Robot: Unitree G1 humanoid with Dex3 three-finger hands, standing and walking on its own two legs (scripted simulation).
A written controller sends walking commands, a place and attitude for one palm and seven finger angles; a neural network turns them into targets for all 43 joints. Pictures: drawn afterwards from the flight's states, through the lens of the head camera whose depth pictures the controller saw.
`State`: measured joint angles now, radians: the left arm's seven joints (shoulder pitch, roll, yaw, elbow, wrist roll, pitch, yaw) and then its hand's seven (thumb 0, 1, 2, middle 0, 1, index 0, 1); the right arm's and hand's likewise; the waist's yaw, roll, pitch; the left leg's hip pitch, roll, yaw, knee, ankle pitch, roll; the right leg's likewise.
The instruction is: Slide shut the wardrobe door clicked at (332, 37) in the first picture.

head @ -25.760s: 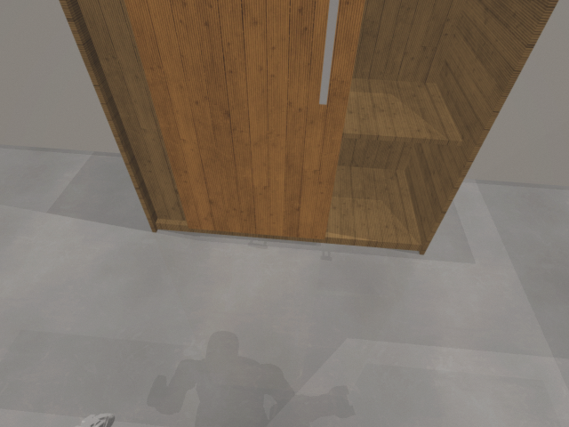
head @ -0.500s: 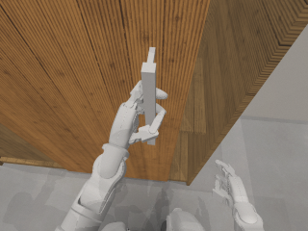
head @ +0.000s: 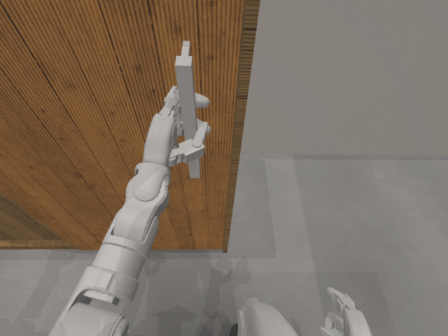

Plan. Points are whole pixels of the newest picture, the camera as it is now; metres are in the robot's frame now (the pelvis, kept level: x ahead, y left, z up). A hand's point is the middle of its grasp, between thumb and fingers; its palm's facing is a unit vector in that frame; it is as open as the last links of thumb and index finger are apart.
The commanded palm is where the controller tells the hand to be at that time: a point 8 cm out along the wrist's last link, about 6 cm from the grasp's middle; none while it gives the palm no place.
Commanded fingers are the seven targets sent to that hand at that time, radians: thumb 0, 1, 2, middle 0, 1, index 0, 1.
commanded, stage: step sideways, sliding the door along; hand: left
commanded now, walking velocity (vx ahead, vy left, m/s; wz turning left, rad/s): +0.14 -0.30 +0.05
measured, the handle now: (191, 121) +0.45 +0.08 +0.11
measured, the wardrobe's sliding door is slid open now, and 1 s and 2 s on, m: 0.00 0.00 0.00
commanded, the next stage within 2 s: stop walking and hold the door there in 0.86 s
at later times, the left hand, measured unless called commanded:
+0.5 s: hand (212, 137) +0.40 +0.05 +0.12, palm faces +0.39 -0.91 -0.10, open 6.5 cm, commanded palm +0.37 +0.00 +0.12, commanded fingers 0.00 0.90 0.90 -0.45 -1.40 -0.45 -1.40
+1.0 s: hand (212, 135) +0.41 +0.04 +0.12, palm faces +0.56 -0.82 -0.13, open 6.9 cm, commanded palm +0.37 +0.06 +0.12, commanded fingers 0.00 0.90 0.90 -0.45 -1.40 -0.45 -1.40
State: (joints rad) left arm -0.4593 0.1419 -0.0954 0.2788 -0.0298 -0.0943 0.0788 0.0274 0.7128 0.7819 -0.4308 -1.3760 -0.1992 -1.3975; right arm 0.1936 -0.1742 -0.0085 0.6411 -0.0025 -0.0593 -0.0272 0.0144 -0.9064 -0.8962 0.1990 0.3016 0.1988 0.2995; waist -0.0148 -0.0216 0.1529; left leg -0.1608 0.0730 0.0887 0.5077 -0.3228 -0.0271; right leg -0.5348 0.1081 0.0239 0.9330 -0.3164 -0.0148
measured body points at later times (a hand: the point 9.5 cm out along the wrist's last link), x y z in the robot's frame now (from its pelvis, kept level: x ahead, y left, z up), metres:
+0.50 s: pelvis -0.01 -0.20 -0.01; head +0.07 -0.19 +0.43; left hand +0.38 +0.09 +0.13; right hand +0.20 -0.41 -0.12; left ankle -0.04 +0.02 -0.73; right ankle +0.04 -0.32 -0.72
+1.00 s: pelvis +0.10 -0.25 +0.00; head +0.17 -0.24 +0.44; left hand +0.38 +0.09 +0.13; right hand +0.33 -0.39 -0.11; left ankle -0.02 -0.13 -0.73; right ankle +0.15 -0.36 -0.73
